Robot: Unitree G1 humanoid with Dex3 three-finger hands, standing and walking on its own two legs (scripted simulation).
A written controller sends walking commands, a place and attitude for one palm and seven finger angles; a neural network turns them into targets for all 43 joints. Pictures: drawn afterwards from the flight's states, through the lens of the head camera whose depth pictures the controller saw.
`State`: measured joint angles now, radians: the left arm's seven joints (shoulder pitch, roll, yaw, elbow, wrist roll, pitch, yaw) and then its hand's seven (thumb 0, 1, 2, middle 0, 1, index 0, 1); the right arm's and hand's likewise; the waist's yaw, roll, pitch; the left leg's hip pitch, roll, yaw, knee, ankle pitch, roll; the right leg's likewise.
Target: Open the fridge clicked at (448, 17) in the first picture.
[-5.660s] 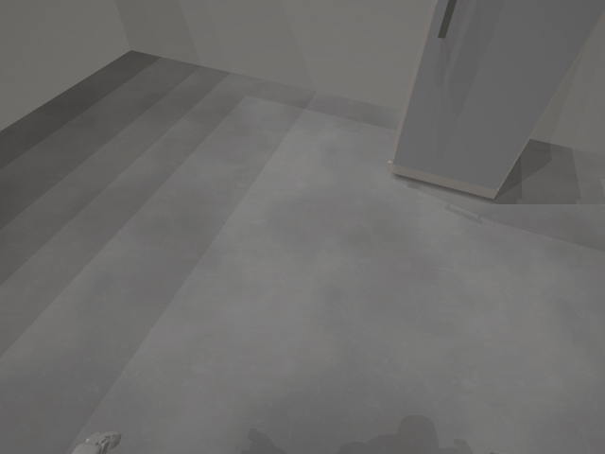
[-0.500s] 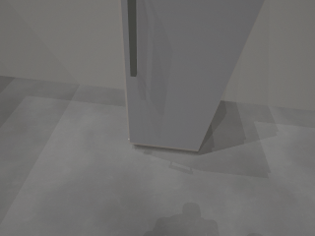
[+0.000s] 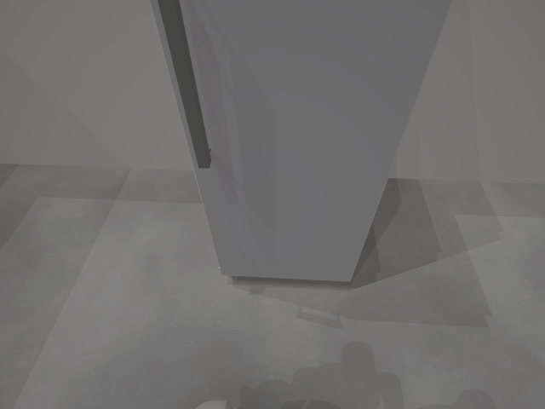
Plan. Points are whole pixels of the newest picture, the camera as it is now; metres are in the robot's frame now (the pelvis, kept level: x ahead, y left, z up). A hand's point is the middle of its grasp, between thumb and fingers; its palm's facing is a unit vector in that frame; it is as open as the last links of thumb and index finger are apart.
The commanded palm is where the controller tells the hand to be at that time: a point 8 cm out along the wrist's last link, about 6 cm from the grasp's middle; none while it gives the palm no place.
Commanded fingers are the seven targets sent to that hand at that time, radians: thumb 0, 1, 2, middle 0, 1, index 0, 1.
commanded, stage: take the last steps up to it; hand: left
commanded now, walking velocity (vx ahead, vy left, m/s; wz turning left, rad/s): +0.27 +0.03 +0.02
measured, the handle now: (189, 77) +0.65 +0.19 +0.16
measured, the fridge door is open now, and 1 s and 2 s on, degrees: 0 0 0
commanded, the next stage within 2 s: come to a stop and stand still in 0.32 s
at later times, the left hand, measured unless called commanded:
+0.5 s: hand (147, 394) +0.18 +0.23 -0.18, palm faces +0.02 -0.99 -0.16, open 7.3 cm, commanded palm none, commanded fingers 0.00 0.90 0.90 -0.20 -0.30 -0.20 -0.30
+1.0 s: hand (148, 360) +0.23 +0.25 -0.18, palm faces +0.04 -0.98 -0.18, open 7.3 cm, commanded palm none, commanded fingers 0.00 0.90 0.90 -0.20 -0.30 -0.20 -0.30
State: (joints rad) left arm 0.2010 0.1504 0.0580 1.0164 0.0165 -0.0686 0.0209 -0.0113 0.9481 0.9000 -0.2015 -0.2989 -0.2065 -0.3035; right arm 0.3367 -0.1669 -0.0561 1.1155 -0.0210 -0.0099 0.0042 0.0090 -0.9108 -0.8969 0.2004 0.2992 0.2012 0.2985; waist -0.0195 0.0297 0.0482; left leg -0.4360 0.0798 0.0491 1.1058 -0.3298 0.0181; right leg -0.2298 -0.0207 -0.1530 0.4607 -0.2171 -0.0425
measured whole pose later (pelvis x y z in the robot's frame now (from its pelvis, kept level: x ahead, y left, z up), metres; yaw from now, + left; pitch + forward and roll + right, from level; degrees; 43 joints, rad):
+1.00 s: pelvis +0.16 +0.07 -0.01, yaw -1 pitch -1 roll +0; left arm 0.13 0.18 0.05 1.02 0.02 0.06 0.03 0.01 0.91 0.90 -0.20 -0.30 -0.20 -0.30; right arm 0.22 -0.14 -0.04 1.05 -0.02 0.02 -0.03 0.00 -0.91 -0.90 0.20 0.30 0.20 0.30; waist 0.00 -0.04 0.08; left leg -0.22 0.00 0.10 0.54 -0.30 0.04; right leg -0.39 -0.06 -0.02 0.75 -0.39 0.02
